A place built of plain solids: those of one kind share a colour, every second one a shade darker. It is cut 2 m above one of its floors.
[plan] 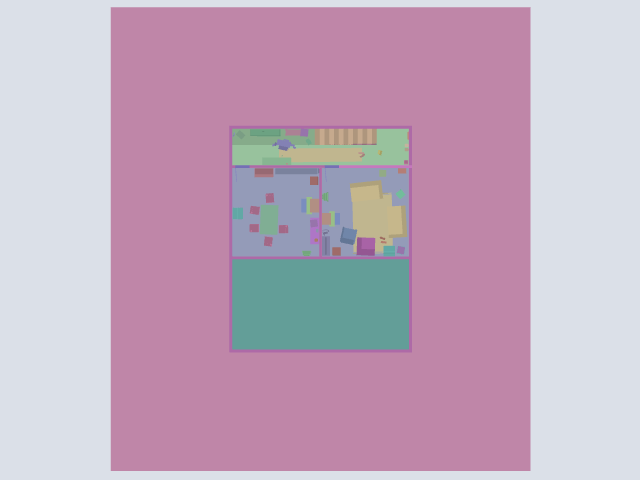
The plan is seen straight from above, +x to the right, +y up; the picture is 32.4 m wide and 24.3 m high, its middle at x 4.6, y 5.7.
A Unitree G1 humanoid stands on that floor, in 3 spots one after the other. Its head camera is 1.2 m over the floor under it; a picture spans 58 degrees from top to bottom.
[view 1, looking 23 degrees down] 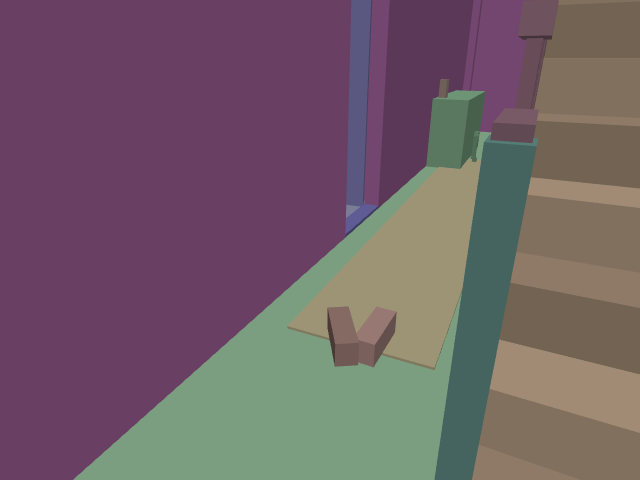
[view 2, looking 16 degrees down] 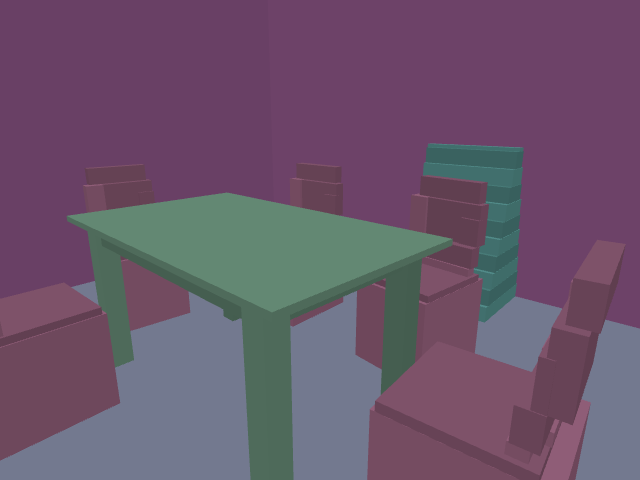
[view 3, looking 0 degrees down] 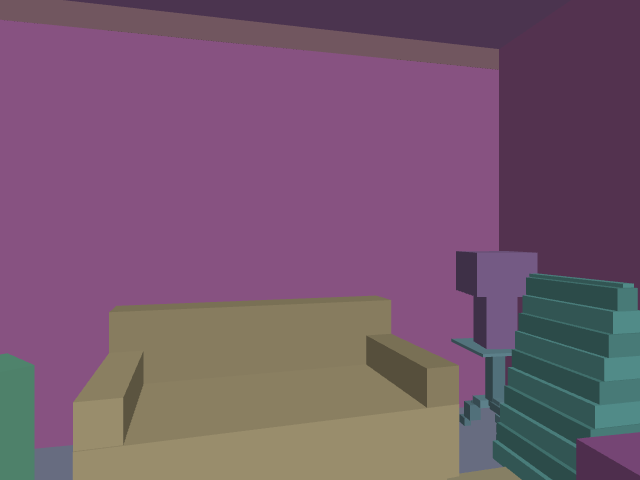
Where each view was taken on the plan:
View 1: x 8.22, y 10.57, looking -154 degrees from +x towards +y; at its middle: wall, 2.72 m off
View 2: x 3.12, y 8.18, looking -138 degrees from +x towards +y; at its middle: dining_table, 1.64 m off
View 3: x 6.28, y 6.88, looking -13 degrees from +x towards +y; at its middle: wall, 2.90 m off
